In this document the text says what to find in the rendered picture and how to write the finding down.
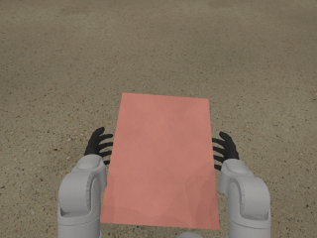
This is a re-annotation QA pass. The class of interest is left robot forearm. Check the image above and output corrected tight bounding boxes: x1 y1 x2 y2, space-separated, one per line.
57 154 108 238

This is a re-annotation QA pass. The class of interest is carton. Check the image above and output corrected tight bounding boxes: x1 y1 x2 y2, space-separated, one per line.
100 92 220 230

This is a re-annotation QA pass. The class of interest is robot right hand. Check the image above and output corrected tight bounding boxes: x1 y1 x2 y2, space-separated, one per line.
212 131 240 172

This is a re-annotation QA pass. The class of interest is right robot forearm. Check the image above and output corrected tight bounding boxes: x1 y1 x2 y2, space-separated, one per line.
219 159 271 238

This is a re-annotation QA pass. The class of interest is robot left hand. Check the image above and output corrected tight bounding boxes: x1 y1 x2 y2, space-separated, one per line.
84 127 114 165

